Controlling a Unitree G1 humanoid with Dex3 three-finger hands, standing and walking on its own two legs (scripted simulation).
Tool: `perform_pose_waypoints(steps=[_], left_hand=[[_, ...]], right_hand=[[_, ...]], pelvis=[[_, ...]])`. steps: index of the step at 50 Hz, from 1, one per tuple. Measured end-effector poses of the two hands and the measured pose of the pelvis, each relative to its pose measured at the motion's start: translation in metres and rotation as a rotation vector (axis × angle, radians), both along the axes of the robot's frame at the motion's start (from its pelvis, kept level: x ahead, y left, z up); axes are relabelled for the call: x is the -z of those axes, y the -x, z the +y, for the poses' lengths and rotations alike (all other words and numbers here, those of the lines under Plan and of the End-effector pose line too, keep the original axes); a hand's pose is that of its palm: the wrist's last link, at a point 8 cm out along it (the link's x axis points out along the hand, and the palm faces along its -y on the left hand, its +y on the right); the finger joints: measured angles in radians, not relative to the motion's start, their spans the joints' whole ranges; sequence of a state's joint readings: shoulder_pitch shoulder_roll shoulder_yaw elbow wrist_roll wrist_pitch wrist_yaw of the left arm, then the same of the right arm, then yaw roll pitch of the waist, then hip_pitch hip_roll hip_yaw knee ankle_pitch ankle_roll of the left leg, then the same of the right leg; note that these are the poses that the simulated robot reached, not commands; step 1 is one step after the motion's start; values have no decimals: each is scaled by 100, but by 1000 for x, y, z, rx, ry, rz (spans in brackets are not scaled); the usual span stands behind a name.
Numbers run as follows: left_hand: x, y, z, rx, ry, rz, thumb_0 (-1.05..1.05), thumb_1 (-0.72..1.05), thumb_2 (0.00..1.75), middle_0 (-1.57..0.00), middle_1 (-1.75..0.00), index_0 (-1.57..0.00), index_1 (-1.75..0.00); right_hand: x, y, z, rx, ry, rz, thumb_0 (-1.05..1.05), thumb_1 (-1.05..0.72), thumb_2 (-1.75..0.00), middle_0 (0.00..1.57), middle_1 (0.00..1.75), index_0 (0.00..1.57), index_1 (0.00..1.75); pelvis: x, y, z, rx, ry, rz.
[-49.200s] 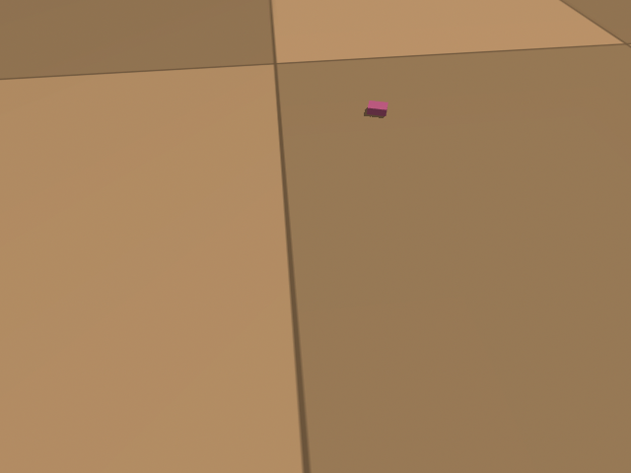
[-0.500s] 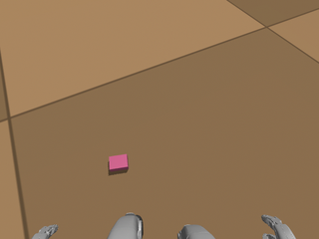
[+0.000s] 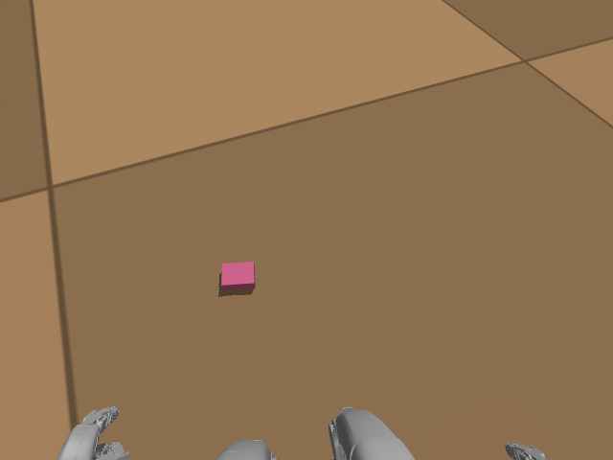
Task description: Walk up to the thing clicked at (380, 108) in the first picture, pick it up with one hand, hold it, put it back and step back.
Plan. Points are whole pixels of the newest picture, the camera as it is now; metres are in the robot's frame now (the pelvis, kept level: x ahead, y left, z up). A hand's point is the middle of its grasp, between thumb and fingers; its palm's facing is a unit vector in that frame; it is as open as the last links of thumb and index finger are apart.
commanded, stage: step back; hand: left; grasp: from above
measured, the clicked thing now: (238, 275) +0.72 +0.23 -0.74
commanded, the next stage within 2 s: none
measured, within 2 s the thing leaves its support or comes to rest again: neither
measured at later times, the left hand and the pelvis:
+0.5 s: hand out of the picture -0.07 +0.25 -0.14, palm faces -0.01 -0.90 -0.44, open 7.4 cm; pelvis -0.17 -0.03 -0.01, yaw +0 degrees
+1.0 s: hand out of the picture -0.28 +0.22 -0.14, palm faces -0.02 -0.91 -0.41, open 7.4 cm; pelvis -0.35 -0.05 +0.00, yaw -2 degrees
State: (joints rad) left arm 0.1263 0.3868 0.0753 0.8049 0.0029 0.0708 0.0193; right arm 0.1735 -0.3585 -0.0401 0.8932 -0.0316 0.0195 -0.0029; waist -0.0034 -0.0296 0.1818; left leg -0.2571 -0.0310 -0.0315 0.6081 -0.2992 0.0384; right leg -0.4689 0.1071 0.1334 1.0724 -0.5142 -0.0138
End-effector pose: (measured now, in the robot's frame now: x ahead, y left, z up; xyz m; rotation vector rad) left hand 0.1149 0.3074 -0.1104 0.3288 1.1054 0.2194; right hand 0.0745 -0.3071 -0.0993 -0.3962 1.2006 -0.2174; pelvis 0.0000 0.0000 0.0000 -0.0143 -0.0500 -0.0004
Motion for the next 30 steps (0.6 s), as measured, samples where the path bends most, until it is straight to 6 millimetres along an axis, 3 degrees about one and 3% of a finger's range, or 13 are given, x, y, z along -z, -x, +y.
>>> perform_pose_waypoints(steps=[7,13,19,25,30], left_hand=[[2,52,-10,27,-1,29,1,90,90,-20,-30,-21,-30],[5,111,-23,46,-41,66,1,90,90,-20,-30,-21,-30],[-11,174,-32,11,-55,102,1,90,90,-20,-30,-21,-30],[-16,198,-22,3,-83,39,1,90,90,-21,-30,-21,-30],[-1,218,-9,-3,-66,-13,1,90,90,-20,-30,-21,-30]], right_hand=[[-8,17,-9,-6,6,-115,1,-90,-90,20,30,21,30],[10,49,-35,0,-11,-163,1,-90,-90,20,30,21,30],[14,110,-45,35,-30,-84,1,-90,-90,20,30,20,30],[22,178,-43,13,-12,40,1,-90,-90,20,30,20,30],[25,224,-29,-11,-2,87,1,-90,-90,20,30,20,30]], pelvis=[[0,48,-9,44,9,4],[15,97,-26,74,19,4],[4,135,-33,57,-29,8],[5,174,-30,0,-31,23],[14,215,-22,-32,-48,4]])
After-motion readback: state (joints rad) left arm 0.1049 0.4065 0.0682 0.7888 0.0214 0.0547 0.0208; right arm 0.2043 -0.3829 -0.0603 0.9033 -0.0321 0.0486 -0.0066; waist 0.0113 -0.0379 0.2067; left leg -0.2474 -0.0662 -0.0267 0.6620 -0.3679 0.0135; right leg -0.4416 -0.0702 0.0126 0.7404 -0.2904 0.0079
